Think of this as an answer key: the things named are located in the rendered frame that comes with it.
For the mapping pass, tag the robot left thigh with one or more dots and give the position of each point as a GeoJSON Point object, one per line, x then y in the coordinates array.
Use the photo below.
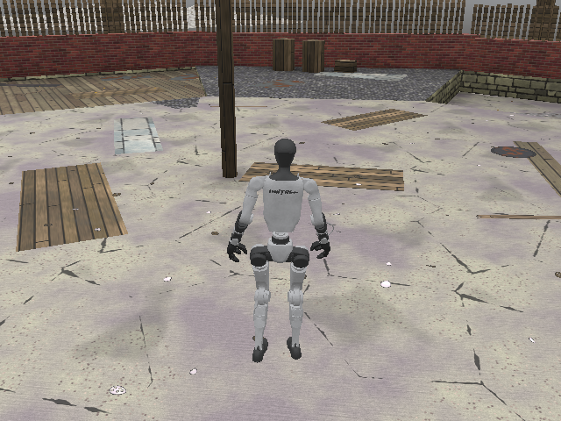
{"type": "Point", "coordinates": [260, 266]}

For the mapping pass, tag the robot right shin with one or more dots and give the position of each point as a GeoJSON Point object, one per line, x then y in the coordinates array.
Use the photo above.
{"type": "Point", "coordinates": [295, 317]}

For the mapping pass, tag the left robot hand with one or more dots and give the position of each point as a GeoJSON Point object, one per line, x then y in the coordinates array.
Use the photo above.
{"type": "Point", "coordinates": [231, 249]}

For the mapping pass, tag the robot right upper arm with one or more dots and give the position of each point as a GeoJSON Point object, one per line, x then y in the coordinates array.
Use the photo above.
{"type": "Point", "coordinates": [310, 186]}

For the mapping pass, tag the robot right forearm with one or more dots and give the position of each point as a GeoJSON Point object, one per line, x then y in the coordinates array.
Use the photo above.
{"type": "Point", "coordinates": [322, 232]}

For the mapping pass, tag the right robot hand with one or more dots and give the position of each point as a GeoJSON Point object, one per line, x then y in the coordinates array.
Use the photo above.
{"type": "Point", "coordinates": [318, 246]}

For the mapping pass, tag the robot left forearm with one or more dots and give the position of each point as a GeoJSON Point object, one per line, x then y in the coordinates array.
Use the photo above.
{"type": "Point", "coordinates": [238, 231]}

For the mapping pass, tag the robot left upper arm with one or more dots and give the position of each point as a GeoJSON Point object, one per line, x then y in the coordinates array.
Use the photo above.
{"type": "Point", "coordinates": [254, 185]}

